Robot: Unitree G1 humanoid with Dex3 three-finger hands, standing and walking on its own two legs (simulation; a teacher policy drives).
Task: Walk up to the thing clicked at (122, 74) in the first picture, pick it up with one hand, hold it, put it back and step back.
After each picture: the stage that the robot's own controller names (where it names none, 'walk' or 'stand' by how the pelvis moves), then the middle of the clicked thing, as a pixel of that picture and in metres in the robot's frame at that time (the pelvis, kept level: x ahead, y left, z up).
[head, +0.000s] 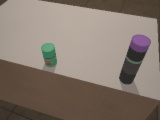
stand; (132, 62) +0.49 -0.20 -0.02
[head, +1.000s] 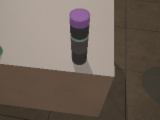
walk; (79, 40) +0.52 +0.04 +0.02
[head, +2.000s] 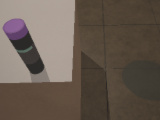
stand; (27, 50) +0.47 +0.24 +0.03
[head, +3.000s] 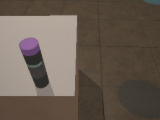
walk; (36, 65) +0.47 +0.22 -0.01
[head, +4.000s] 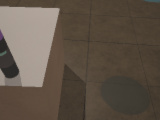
stand; (2, 55) +0.50 +0.36 +0.00
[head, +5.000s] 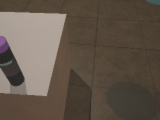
stand; (8, 63) +0.47 +0.34 -0.02
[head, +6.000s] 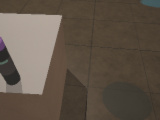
stand; (4, 63) +0.49 +0.36 -0.03
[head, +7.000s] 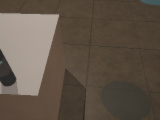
stand; out of the picture +0.48 +0.38 -0.03
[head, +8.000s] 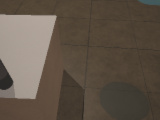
stand; out of the picture +0.46 +0.39 -0.02
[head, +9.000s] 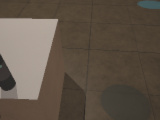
rise first; out of the picture +0.47 +0.39 -0.02
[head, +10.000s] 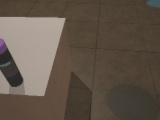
go down; (7, 65) +0.48 +0.38 -0.02
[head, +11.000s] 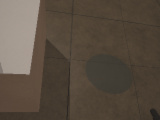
go down; out of the picture +0.49 +0.34 +0.04
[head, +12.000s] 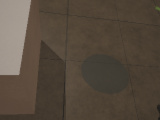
approach; out of the picture +0.49 +0.36 +0.05
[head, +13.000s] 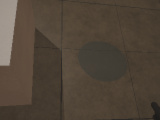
close in; out of the picture +0.50 +0.37 +0.08
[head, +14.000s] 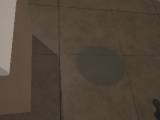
lift; out of the picture +0.48 +0.29 +0.08
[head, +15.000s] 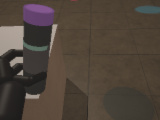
lift; (36, 53) +0.34 +0.14 +0.22
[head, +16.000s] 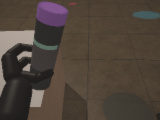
hold; (45, 51) +0.34 +0.11 +0.22
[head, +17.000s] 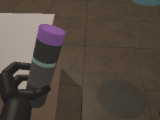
hold; (42, 69) +0.33 +0.13 +0.13
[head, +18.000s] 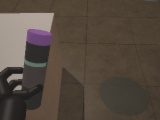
hold; (34, 70) +0.35 +0.17 +0.10
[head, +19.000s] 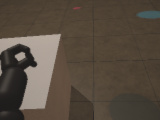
crouch; out of the picture +0.34 +0.13 -0.65
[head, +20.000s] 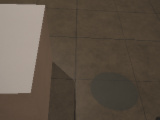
crouch; out of the picture +0.25 +0.18 -0.73
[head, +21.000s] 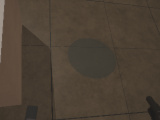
lower; out of the picture +0.26 +0.16 -0.66
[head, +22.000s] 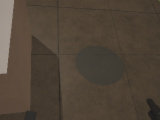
lower; out of the picture +0.28 +0.23 -0.65
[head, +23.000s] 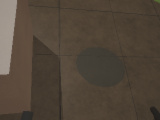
lower; out of the picture +0.28 +0.25 -0.66
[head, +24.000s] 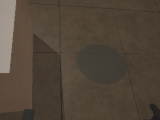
lower; out of the picture +0.28 +0.24 -0.65
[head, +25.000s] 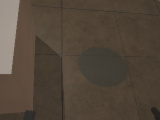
open; out of the picture +0.28 +0.25 -0.66
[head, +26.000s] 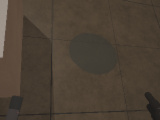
sink last; (12, 117) +0.29 +0.24 -0.64
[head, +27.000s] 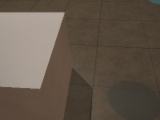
sink last; out of the picture +0.29 +0.27 -0.69
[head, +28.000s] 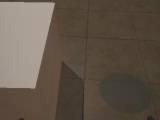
stand; out of the picture +0.27 +0.25 -0.69
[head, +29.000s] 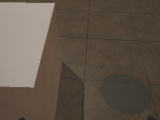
stand; out of the picture +0.27 +0.25 -0.68
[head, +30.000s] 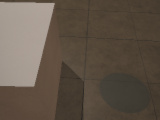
stand; out of the picture +0.28 +0.25 -0.69
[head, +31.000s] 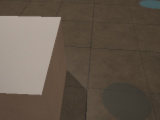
stand; out of the picture +0.28 +0.25 -0.75
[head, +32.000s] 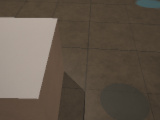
stand; out of the picture +0.26 +0.25 -0.75
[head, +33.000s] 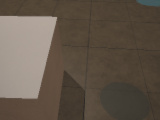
stand; out of the picture +0.26 +0.25 -0.75
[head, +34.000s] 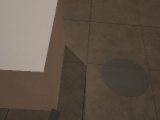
walk; out of the picture +0.32 +0.21 -0.73
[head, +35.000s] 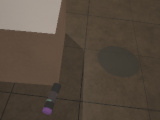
walk; (52, 98) +0.58 +0.18 -0.73
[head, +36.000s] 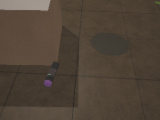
stand; (51, 73) +0.91 +0.29 -0.72
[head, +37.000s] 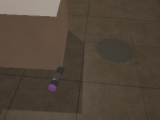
stand; (56, 78) +0.90 +0.23 -0.74
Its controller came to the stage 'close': yes
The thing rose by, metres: 0.25
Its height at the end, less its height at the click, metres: -0.72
